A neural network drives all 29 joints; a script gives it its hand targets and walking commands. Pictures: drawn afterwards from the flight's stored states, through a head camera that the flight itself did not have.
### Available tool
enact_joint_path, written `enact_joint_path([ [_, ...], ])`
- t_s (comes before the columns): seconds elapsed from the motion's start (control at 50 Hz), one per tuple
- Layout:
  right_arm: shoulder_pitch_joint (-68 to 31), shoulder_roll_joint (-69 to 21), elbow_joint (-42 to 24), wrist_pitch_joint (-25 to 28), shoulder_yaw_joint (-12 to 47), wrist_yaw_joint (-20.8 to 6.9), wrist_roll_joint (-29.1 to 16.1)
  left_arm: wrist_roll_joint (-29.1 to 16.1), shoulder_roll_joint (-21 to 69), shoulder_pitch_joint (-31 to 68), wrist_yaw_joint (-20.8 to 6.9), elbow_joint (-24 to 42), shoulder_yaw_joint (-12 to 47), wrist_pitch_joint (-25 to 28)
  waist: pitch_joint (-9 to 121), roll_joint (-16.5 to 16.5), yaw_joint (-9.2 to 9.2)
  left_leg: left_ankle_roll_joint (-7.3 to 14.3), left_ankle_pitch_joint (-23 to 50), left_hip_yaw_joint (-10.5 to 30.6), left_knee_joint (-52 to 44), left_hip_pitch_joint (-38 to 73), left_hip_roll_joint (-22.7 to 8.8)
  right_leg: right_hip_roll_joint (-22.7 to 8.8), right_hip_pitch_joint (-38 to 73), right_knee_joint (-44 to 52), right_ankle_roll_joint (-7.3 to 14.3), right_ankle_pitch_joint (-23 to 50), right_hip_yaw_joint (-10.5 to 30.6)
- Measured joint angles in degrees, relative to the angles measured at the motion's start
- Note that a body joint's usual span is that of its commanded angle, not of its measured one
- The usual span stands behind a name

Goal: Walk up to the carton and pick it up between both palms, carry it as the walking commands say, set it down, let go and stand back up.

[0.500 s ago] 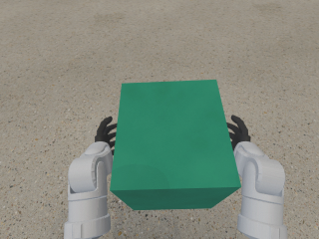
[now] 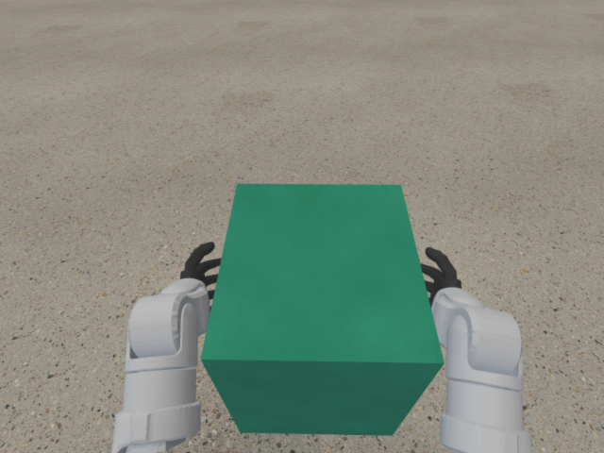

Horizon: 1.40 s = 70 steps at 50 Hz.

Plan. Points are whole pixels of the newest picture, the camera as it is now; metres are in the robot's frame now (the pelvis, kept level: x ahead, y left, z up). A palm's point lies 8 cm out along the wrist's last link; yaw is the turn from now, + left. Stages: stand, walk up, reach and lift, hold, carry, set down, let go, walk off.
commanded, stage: carry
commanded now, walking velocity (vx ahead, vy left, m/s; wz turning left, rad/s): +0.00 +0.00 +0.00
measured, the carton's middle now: (317, 313) +0.32 +0.01 +0.04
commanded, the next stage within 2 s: none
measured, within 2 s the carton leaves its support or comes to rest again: neither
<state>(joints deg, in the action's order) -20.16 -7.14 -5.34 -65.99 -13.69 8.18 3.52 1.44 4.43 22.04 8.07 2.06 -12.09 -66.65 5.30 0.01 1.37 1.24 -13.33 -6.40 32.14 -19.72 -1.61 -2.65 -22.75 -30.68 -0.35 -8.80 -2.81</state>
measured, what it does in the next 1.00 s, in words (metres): stands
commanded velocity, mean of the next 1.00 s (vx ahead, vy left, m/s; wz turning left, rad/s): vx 0.00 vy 0.00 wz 0.00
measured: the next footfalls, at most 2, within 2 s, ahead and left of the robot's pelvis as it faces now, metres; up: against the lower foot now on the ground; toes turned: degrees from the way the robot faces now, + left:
none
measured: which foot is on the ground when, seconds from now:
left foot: down 0.00-1.00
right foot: down 0.00-1.00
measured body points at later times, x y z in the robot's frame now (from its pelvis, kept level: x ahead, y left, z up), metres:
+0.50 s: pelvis +0.02 +0.00 +0.00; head +0.03 +0.00 +0.45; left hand +0.34 +0.16 +0.08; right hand +0.34 -0.16 +0.08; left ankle +0.04 +0.11 -0.73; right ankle +0.08 -0.13 -0.73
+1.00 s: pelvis +0.02 +0.02 +0.00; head +0.01 +0.02 +0.45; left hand +0.33 +0.18 +0.07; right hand +0.33 -0.14 +0.08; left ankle +0.04 +0.11 -0.73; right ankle +0.08 -0.13 -0.73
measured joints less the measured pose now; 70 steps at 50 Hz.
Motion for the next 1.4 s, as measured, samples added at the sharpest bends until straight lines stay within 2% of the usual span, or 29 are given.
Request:
enact_joint_path([
  [0.28,-0.1,0.8,-1.9,1.1,0.3,0.0,-1.7,0.9,1.8,-0.5,0.0,3.6,-0.9,0.8,-2.8,-0.4,-2.23,-0.3,-1.3,0.1,0.8,-0.5,-0.3,0.2,-0.7,-1.1,0.1,-1.4,0.0],
  [0.62,-0.9,0.2,-2.7,1.8,-0.1,0.0,-1.4,0.0,1.4,-0.6,-0.2,4.1,-0.8,2.2,-3.7,0.2,-0.66,0.0,-2.0,0.4,1.3,-0.6,0.0,-0.3,-0.6,-1.5,-0.3,-2.2,-0.3],
  [0.72,-2.6,0.2,3.1,3.6,-1.6,0.0,-0.8,0.6,1.0,1.9,-0.2,-2.0,-1.9,3.5,-3.1,0.4,-0.47,0.2,-2.5,0.4,2.1,-0.5,-0.1,-0.2,-0.2,-1.5,-0.5,-2.2,-0.3],
  [0.8,-0.4,0.2,0.5,3.9,-0.4,0.0,-1.1,0.0,0.6,0.6,-0.2,-0.2,-0.6,3.6,-3.0,0.8,-0.48,0.6,-2.7,0.1,2.3,-0.6,0.0,-0.3,-0.2,-1.3,-0.9,-1.9,0.0],
  [0.84,-0.5,0.0,1.4,4.4,-1.1,0.0,-0.9,0.1,0.9,0.7,-0.2,-1.6,-0.8,4.5,-2.8,0.7,-0.73,0.8,-2.7,0.0,2.5,-0.6,0.1,-0.4,0.0,-1.1,-1.1,-1.8,0.1],
  [0.92,0.7,0.2,0.2,4.3,-0.5,0.0,-1.4,0.1,0.8,-0.8,-0.2,-0.1,0.3,4.4,-2.5,0.8,-1.03,1.2,-2.4,-0.1,2.1,-0.5,0.7,-1.0,-0.1,-1.2,-1.5,-1.8,0.1],
  [1.12,4.8,-0.7,0.2,5.9,0.5,-0.1,-1.4,0.1,1.6,-4.5,-0.3,0.5,0.3,5.2,-1.2,0.6,-0.48,1.2,-2.7,0.0,2.0,-0.2,0.6,-1.0,0.5,-0.8,-1.6,-1.9,0.0],
  [1.2,4.1,-0.7,2.0,6.2,0.0,-0.1,-1.2,0.3,1.1,-4.2,-0.3,-1.1,0.6,5.6,-1.4,1.0,-0.57,1.2,-2.6,0.2,2.1,-0.3,0.5,-0.9,0.5,-0.5,-1.5,-1.7,-0.2],
  [1.28,6.3,-1.3,-0.6,6.9,0.7,-1.0,-0.7,0.3,1.4,-6.1,-0.9,1.1,1.1,6.3,-1.1,1.2,-0.44,1.1,-2.3,0.1,1.3,-0.5,0.6,-1.0,0.1,-0.2,-1.5,-1.6,-0.1],
  [1.34,5.2,-0.9,0.7,7.3,0.5,-1.0,-0.8,0.3,1.2,-5.3,-0.7,0.1,0.9,6.9,-2.2,0.5,-0.44,1.0,-2.3,0.0,1.3,-0.1,0.5,-0.9,0.6,-0.1,-1.5,-1.5,-0.1],
  [1.4,5.9,-0.6,-2.0,7.1,1.4,-0.9,-1.2,0.0,1.5,-6.0,-0.7,2.7,1.2,6.8,-2.6,-0.1,-0.64,0.9,-2.5,0.2,1.8,-0.4,0.1,-0.6,0.6,0.1,-1.4,-1.3,-0.2],
])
